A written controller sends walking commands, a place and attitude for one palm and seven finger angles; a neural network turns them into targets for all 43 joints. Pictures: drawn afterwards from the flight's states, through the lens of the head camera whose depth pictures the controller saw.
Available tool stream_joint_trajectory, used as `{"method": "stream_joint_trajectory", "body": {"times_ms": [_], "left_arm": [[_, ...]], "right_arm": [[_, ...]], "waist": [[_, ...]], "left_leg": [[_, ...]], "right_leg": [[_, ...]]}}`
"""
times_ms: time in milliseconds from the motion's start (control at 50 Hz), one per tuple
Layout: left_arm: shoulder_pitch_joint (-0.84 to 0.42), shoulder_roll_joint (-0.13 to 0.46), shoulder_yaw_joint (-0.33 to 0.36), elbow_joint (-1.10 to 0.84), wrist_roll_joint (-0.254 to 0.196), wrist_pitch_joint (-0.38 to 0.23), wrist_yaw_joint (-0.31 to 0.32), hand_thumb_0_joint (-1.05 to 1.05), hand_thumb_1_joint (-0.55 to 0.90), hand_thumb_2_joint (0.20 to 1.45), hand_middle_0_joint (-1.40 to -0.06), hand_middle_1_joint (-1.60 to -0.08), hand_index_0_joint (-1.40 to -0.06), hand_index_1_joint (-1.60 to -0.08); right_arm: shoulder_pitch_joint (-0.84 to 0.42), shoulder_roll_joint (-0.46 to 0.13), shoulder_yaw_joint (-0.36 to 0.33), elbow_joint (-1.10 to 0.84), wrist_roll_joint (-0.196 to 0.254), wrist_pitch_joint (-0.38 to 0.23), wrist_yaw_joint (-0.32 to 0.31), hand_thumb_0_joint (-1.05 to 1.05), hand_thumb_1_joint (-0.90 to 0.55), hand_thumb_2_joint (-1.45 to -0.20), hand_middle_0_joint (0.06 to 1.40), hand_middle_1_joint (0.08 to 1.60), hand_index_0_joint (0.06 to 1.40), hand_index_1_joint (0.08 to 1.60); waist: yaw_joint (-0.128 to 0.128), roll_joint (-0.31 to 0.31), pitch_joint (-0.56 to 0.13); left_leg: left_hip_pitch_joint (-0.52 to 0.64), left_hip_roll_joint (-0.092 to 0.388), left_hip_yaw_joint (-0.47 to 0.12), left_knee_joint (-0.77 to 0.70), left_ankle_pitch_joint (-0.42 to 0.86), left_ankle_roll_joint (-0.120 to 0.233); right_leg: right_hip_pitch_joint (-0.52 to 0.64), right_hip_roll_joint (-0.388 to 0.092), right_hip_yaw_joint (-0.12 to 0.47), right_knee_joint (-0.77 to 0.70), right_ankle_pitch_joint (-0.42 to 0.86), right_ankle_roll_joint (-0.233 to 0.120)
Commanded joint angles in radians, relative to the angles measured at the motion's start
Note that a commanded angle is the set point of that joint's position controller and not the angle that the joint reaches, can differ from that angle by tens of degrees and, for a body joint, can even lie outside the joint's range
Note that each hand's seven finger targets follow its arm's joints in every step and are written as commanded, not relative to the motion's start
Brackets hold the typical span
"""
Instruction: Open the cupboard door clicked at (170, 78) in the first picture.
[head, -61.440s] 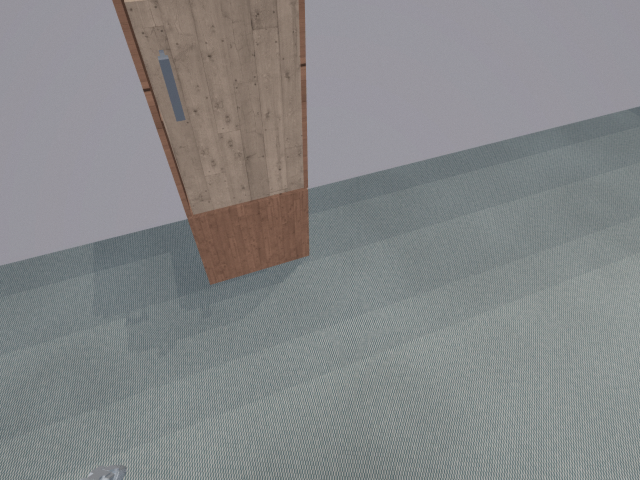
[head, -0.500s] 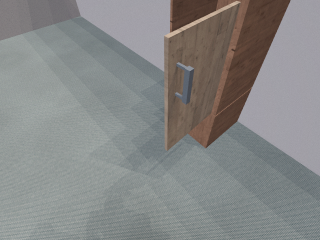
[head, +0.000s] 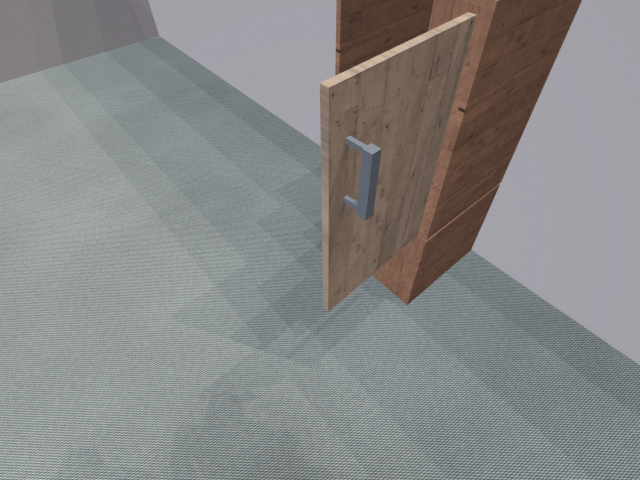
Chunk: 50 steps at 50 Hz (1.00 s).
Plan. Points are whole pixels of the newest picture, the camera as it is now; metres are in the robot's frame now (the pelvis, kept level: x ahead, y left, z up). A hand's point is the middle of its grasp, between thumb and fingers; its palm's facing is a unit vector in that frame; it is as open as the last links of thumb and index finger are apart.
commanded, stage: look to check the result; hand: left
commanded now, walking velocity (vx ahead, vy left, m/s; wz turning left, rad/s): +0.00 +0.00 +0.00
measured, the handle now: (359, 179) +0.57 -0.04 +0.05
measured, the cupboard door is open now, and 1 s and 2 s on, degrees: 93 93 93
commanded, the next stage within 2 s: stand and wait in 0.48 s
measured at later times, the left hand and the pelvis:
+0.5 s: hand out of the picture +0.00 +0.15 -0.17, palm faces +0.05 -0.98 -0.19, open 7.4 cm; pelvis +0.02 -0.01 +0.00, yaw +0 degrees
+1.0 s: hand out of the picture +0.00 +0.16 -0.17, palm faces +0.04 -0.98 -0.21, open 7.4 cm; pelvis +0.02 -0.01 +0.00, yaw +0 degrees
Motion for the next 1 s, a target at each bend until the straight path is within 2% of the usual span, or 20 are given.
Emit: {"method": "stream_joint_trajectory", "body": {"times_ms": [0,40,120,180,240,260,320,360,440,520,540,720,780,820,980], "left_arm": [[0.094,0.094,0.015,-0.014,-0.001,-0.006,0.006,0.0,0.9,0.9,-0.2,-0.3,-0.2,-0.3],[0.097,0.1,0.016,-0.013,0.0,-0.007,0.007,0.0,0.9,0.9,-0.2,-0.3,-0.2,-0.3],[0.102,0.095,0.012,-0.009,-0.002,-0.006,0.008,0.0,0.9,0.9,-0.2,-0.3,-0.2,-0.3],[0.106,0.096,0.012,-0.008,-0.001,-0.005,0.008,0.0,0.9,0.9,-0.2,-0.3,-0.2,-0.3],[0.111,0.102,0.014,-0.009,-0.001,-0.007,0.01,0.0,0.9,0.9,-0.2,-0.3,-0.2,-0.3],[0.109,0.1,0.014,-0.009,0.0,-0.008,0.01,0.0,0.9,0.9,-0.2,-0.3,-0.2,-0.3],[0.112,0.095,0.014,-0.008,-0.002,-0.006,0.011,0.0,0.9,0.9,-0.2,-0.3,-0.2,-0.3],[0.115,0.098,0.016,-0.009,-0.001,-0.005,0.012,0.0,0.9,0.9,-0.2,-0.3,-0.2,-0.3],[0.126,0.096,0.018,-0.011,0.0,-0.006,0.015,0.0,0.9,0.9,-0.2,-0.3,-0.2,-0.3],[0.117,0.095,0.016,-0.015,-0.003,-0.003,0.012,0.0,0.9,0.9,-0.2,-0.3,-0.2,-0.3],[0.12,0.094,0.018,-0.016,-0.001,-0.003,0.013,0.0,0.9,0.9,-0.2,-0.3,-0.2,-0.3],[0.104,0.093,0.012,-0.013,-0.003,-0.004,0.007,0.0,0.9,0.9,-0.2,-0.3,-0.2,-0.3],[0.105,0.097,0.014,-0.015,-0.002,-0.006,0.007,0.0,0.9,0.9,-0.2,-0.3,-0.2,-0.3],[0.104,0.097,0.014,-0.016,-0.002,-0.007,0.007,0.0,0.9,0.9,-0.2,-0.3,-0.2,-0.3],[0.109,0.101,0.014,-0.016,-0.002,-0.007,0.01,0.0,0.9,0.9,-0.2,-0.3,-0.2,-0.3]], "right_arm": [[0.053,-0.074,-0.011,-0.016,0.003,-0.008,-0.006,0.0,-0.9,-0.9,0.2,0.3,0.2,0.3],[0.052,-0.076,-0.011,-0.018,0.006,-0.007,-0.007,0.0,-0.9,-0.9,0.2,0.3,0.2,0.3],[0.044,-0.077,-0.01,-0.012,0.004,-0.005,-0.008,0.0,-0.9,-0.9,0.2,0.3,0.2,0.3],[0.036,-0.076,-0.01,-0.009,0.005,-0.004,-0.008,0.0,-0.9,-0.9,0.2,0.3,0.2,0.3],[0.04,-0.078,-0.01,-0.011,0.007,-0.006,-0.01,0.0,-0.9,-0.9,0.2,0.3,0.2,0.3],[0.038,-0.076,-0.01,-0.008,0.006,-0.007,-0.011,0.0,-0.9,-0.9,0.2,0.3,0.2,0.3],[0.036,-0.077,-0.009,-0.008,0.007,-0.007,-0.013,0.0,-0.9,-0.9,0.2,0.3,0.2,0.3],[0.038,-0.075,-0.01,-0.007,0.008,-0.006,-0.013,0.0,-0.9,-0.9,0.2,0.3,0.2,0.3],[0.04,-0.073,-0.011,-0.01,0.008,-0.006,-0.016,0.0,-0.9,-0.9,0.2,0.3,0.2,0.3],[0.042,-0.074,-0.009,-0.008,0.007,-0.007,-0.017,0.0,-0.9,-0.9,0.2,0.3,0.2,0.3],[0.04,-0.075,-0.01,-0.012,0.008,-0.007,-0.017,0.0,-0.9,-0.9,0.2,0.3,0.2,0.3],[0.04,-0.086,-0.009,-0.01,0.006,-0.01,-0.015,0.0,-0.9,-0.9,0.2,0.3,0.2,0.3],[0.045,-0.086,-0.01,-0.009,0.005,-0.011,-0.014,0.0,-0.9,-0.9,0.2,0.3,0.2,0.3],[0.045,-0.09,-0.01,-0.009,0.005,-0.012,-0.014,0.0,-0.9,-0.9,0.2,0.3,0.2,0.3],[0.048,-0.086,-0.009,-0.006,0.007,-0.012,-0.015,0.0,-0.9,-0.9,0.2,0.3,0.2,0.3]], "waist": [[0.006,-0.032,0.026],[0.008,-0.05,0.018],[0.007,-0.031,0.029],[0.009,-0.039,0.048],[0.01,-0.04,0.017],[0.008,-0.044,0.019],[0.011,-0.035,0.029],[0.012,-0.058,0.041],[0.015,-0.059,0.02],[0.012,-0.023,0.03],[0.015,-0.038,0.038],[0.011,-0.022,0.055],[0.011,-0.044,0.037],[0.012,-0.027,0.031],[0.011,-0.045,0.029]], "left_leg": [[0.065,0.088,-0.073,-0.043,0.176,0.035],[0.068,0.089,-0.069,-0.034,0.187,0.035],[0.077,0.086,-0.065,-0.035,0.182,0.033],[0.072,0.086,-0.06,-0.035,0.169,0.031],[0.079,0.087,-0.056,-0.024,0.191,0.033],[0.078,0.086,-0.051,-0.024,0.201,0.031],[0.077,0.086,-0.052,-0.025,0.202,0.033],[0.067,0.084,-0.047,-0.019,0.197,0.032],[0.078,0.082,-0.039,-0.004,0.213,0.033],[0.08,0.085,-0.045,-0.015,0.218,0.033],[0.08,0.085,-0.049,-0.012,0.219,0.034],[0.088,0.091,-0.066,-0.045,0.196,0.034],[0.091,0.091,-0.063,-0.041,0.201,0.035],[0.097,0.091,-0.064,-0.044,0.212,0.036],[0.097,0.09,-0.059,-0.039,0.225,0.036]], "right_leg": [[-0.09,-0.121,0.101,-0.113,0.218,-0.008],[-0.079,-0.122,0.097,-0.115,0.252,-0.001],[-0.084,-0.124,0.102,-0.119,0.259,-0.001],[-0.092,-0.125,0.1,-0.126,0.252,0.001],[-0.063,-0.126,0.102,-0.121,0.316,0.011],[-0.056,-0.127,0.101,-0.115,0.353,0.012],[-0.058,-0.127,0.099,-0.116,0.352,0.014],[-0.054,-0.127,0.092,-0.117,0.372,0.023],[-0.036,-0.128,0.093,-0.111,0.443,0.034],[-0.04,-0.125,0.093,-0.11,0.392,0.02],[-0.047,-0.122,0.092,-0.115,0.387,0.023],[-0.066,-0.117,0.099,-0.131,0.263,0.001],[-0.052,-0.119,0.098,-0.133,0.282,0.005],[-0.049,-0.119,0.1,-0.129,0.291,0.002],[-0.04,-0.121,0.098,-0.124,0.345,0.009]]}}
